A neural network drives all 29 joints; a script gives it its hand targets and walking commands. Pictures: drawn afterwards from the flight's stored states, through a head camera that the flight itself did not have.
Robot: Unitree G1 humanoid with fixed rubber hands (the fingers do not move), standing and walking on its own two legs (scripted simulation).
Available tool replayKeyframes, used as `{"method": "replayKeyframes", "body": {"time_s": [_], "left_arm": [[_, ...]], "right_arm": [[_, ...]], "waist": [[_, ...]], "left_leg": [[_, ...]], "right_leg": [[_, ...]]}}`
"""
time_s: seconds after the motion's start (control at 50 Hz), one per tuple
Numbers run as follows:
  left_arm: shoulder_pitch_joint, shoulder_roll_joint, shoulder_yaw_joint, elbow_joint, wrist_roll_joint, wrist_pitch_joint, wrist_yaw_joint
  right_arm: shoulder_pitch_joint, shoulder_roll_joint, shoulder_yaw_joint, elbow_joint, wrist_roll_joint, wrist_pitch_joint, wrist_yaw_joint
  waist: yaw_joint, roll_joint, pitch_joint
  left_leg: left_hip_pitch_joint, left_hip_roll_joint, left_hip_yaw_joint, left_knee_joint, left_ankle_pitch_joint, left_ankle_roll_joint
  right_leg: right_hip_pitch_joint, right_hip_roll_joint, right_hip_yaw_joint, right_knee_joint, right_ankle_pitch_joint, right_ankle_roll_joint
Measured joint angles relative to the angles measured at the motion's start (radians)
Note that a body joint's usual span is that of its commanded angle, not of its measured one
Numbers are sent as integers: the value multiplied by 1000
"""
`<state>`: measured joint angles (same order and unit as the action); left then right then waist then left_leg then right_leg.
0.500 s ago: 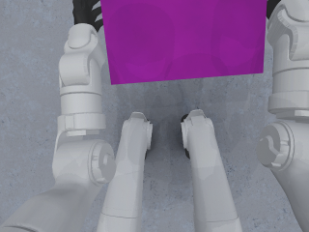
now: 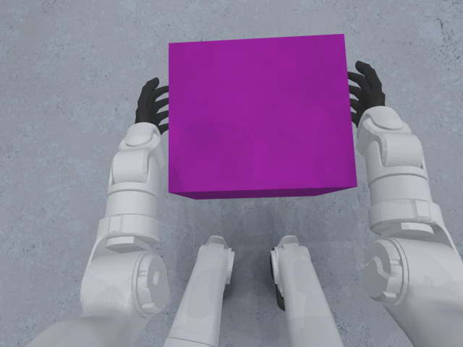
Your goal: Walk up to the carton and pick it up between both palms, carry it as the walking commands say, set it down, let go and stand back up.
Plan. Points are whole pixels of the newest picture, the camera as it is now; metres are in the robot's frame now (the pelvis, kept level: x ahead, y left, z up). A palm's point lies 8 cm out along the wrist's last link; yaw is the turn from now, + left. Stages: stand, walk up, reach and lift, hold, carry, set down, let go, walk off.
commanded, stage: reach and lift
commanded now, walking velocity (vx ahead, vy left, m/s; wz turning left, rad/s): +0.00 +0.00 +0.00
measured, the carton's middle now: (255, 133) +0.47 +0.00 -0.10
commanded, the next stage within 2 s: none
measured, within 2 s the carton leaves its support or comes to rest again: neither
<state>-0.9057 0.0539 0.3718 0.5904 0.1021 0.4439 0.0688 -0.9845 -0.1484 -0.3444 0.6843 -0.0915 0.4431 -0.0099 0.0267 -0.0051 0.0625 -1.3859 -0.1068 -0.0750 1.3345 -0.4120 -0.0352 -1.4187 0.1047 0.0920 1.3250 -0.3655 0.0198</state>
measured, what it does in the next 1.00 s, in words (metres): rises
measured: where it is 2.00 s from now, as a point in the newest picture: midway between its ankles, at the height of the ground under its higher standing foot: (249, 290)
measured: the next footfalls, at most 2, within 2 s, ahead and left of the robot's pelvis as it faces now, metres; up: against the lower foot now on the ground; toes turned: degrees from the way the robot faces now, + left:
none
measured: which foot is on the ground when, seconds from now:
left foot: down 0.00-1.00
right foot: down 0.00-1.00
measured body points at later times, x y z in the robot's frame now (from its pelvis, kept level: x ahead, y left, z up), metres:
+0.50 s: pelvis +0.10 +0.01 +0.10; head +0.24 +0.00 +0.53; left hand +0.45 +0.16 +0.04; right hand +0.47 -0.19 +0.04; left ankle +0.11 +0.13 -0.58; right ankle +0.12 -0.11 -0.58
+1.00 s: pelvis +0.09 -0.01 +0.13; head +0.15 -0.02 +0.58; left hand +0.41 +0.18 +0.11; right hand +0.44 -0.17 +0.11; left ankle +0.11 +0.12 -0.58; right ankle +0.12 -0.11 -0.59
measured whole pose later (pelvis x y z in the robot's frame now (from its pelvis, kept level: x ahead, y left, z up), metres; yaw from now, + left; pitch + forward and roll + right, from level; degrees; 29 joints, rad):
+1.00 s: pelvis +0.09 -0.01 +0.13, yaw +0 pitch +13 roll +1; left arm -0.34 -0.09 0.32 0.46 0.20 0.41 0.00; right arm -0.37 0.02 -0.28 0.52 -0.16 0.39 0.01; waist 0.05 0.01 -0.12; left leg -0.59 -0.07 -0.12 0.64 -0.28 -0.02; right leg -0.63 0.08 0.11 0.65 -0.25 -0.01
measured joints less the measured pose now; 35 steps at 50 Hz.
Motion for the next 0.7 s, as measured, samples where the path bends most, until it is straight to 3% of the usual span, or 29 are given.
{"method": "replayKeyframes", "body": {"time_s": [0.1,0.2,0.24,0.34,0.46,0.58,0.7], "left_arm": [[83,-56,41,88,62,-23,-14],[135,-115,113,110,150,-21,-33],[175,-131,96,81,159,-15,-30],[322,-160,-5,-35,112,-45,1],[509,-193,-75,-161,68,-101,19],[582,-199,-37,-126,85,-108,-13],[606,-158,-46,-146,86,-97,-46]], "right_arm": [[96,32,-48,73,-68,-17,28],[142,66,-137,124,-175,-33,75],[176,72,-135,110,-190,-37,87],[314,83,-89,12,-128,-79,101],[481,88,2,-100,-42,-125,99],[545,117,33,-74,-62,-116,79],[577,163,48,-105,-96,-121,57]], "waist": [[1,9,-215],[-16,7,-244],[-24,8,-233],[-35,14,-230],[-25,25,-266],[0,-2,-317],[-7,-11,-290]], "left_leg": [[20,-4,-7,-60,-12,18],[136,-9,-13,-142,-14,34],[178,-10,-17,-182,-10,38],[259,-7,-20,-286,4,43],[356,2,-20,-410,36,35],[487,10,-11,-508,29,36],[588,24,-41,-583,69,16]], "right_leg": [[30,-11,-1,-70,-16,6],[151,-26,-1,-153,-29,2],[196,-30,-1,-193,-26,2],[276,-36,8,-295,-12,5],[349,-28,35,-386,36,-5],[467,-29,52,-465,0,-15],[577,-27,23,-546,36,-38]]}}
